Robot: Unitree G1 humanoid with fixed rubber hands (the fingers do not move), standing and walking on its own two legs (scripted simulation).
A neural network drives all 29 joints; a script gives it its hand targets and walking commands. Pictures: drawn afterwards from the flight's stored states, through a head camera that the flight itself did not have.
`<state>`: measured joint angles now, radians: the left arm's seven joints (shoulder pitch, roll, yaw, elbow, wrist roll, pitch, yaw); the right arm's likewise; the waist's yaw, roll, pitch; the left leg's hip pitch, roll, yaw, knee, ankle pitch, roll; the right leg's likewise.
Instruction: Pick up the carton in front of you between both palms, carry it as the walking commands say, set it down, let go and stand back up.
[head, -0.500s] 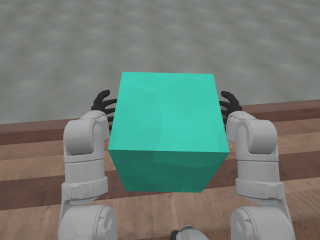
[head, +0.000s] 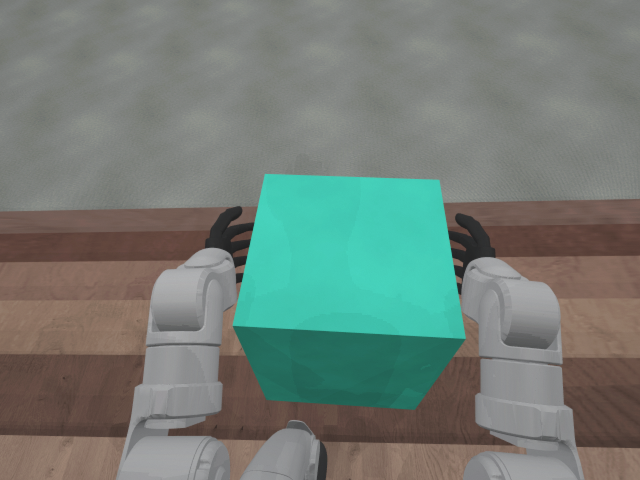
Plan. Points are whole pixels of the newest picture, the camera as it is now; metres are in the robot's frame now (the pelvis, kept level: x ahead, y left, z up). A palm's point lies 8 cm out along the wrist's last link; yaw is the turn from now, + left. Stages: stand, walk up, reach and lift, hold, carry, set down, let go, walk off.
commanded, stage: carry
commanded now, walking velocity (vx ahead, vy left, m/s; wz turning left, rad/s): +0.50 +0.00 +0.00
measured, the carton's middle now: (345, 299) +0.35 +0.02 -0.01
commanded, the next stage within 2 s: none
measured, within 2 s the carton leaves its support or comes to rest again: neither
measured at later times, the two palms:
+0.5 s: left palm (336, 158) +0.75 +0.07 -0.14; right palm (480, 155) +0.76 -0.23 -0.13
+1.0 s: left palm (350, 107) +1.14 +0.06 -0.30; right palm (451, 115) +1.12 -0.24 -0.31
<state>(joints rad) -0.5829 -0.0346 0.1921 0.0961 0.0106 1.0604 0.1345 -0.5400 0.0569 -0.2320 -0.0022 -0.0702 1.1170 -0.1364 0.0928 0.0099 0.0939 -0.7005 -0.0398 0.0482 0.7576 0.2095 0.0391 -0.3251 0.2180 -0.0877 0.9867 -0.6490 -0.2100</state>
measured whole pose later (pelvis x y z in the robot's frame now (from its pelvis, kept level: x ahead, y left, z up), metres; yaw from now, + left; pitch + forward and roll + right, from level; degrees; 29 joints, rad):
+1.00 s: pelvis +0.79 -0.07 -0.41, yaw +1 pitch +1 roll +0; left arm -0.58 -0.01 0.18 0.18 0.02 1.07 0.14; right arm -0.56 0.00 -0.15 0.15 -0.02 1.09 -0.16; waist -0.08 0.02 -0.04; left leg -0.44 -0.11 0.09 0.82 -0.41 0.14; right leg -0.64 0.03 0.04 1.59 -0.52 -0.03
